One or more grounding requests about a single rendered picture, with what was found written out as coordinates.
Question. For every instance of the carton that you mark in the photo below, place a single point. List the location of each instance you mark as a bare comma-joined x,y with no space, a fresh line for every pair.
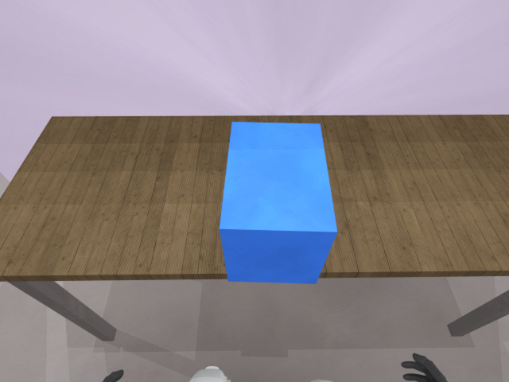
277,222

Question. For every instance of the table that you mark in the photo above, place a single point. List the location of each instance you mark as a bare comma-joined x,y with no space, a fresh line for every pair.
140,198

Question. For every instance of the right robot hand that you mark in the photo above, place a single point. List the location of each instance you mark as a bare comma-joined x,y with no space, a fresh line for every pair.
424,365

